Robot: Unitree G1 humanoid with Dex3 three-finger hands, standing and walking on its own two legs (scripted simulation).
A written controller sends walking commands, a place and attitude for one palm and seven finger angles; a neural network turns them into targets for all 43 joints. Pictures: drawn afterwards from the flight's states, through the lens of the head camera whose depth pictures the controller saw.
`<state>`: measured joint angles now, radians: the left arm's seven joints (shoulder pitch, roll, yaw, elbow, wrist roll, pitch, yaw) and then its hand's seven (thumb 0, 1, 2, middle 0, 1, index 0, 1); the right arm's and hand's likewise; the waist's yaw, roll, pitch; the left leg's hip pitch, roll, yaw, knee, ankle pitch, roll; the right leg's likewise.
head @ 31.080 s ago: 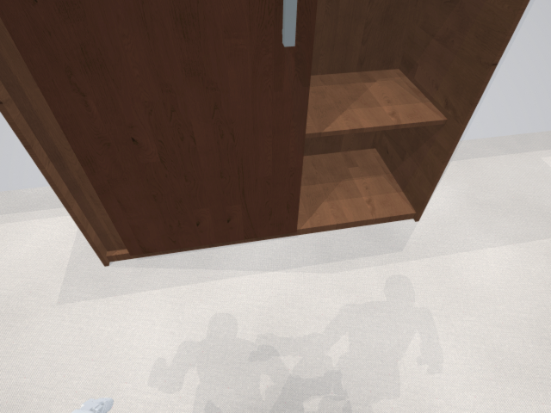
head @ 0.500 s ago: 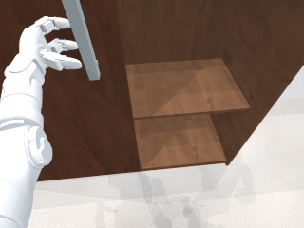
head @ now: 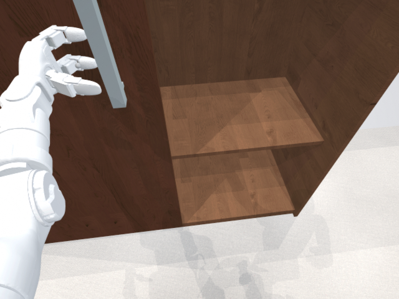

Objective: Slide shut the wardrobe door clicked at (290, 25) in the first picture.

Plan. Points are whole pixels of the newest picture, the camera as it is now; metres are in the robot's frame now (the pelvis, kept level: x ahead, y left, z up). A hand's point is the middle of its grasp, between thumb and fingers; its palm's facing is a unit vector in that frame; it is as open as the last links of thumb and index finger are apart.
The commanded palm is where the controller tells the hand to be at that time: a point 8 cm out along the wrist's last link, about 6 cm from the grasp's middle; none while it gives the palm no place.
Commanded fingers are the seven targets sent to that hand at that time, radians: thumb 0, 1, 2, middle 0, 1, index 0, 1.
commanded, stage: move the hooked fingers beside the handle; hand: left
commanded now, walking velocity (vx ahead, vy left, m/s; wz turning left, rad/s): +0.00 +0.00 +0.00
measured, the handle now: (106, 52) +0.52 +0.14 +0.24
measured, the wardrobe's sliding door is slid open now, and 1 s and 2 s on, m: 0.60 0.60 0.60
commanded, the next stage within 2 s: none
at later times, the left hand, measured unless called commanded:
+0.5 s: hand (55, 68) +0.48 +0.22 +0.24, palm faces +0.02 -1.00 +0.00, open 13.9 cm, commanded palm +0.46 +0.27 +0.23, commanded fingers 0.00 -0.50 0.30 -0.30 -1.20 -0.30 -1.20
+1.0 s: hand (60, 68) +0.46 +0.21 +0.25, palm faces +0.06 -1.00 -0.02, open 14.0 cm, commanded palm +0.44 +0.26 +0.24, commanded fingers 0.00 -0.50 0.30 -0.30 -1.20 -0.30 -1.20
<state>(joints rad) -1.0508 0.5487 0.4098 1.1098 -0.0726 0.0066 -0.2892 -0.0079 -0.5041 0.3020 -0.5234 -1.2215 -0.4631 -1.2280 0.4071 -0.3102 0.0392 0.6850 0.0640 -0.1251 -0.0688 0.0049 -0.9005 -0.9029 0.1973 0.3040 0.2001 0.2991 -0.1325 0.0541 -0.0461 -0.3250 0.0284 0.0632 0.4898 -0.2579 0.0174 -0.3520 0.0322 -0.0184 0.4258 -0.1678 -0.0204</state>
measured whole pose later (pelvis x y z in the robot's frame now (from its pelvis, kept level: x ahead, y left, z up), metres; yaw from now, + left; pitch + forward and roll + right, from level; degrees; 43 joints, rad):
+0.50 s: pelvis +0.03 +0.02 +0.00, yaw +3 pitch +4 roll -1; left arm -0.93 0.46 0.30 0.85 -0.18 0.11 -0.26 -0.01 -0.51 0.30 -0.31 -1.20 -0.31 -1.20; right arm 0.35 -0.31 0.03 0.73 0.07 -0.17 -0.08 0.01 -0.90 -0.90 0.20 0.30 0.20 0.30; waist -0.06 0.05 -0.05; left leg -0.25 -0.01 0.03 0.46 -0.28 0.04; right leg -0.26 0.00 -0.05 0.39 -0.21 0.00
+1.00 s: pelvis +0.04 +0.02 +0.00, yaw +3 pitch +2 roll -1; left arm -0.82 0.36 0.28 0.60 -0.17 0.23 -0.17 -0.01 -0.50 0.30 -0.30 -1.21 -0.31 -1.20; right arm 0.26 -0.26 0.05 0.69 0.06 -0.11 -0.06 0.01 -0.90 -0.90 0.20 0.30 0.20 0.30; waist -0.02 0.06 -0.05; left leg -0.18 -0.02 0.03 0.43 -0.29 0.04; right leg -0.20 -0.01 -0.05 0.39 -0.23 0.00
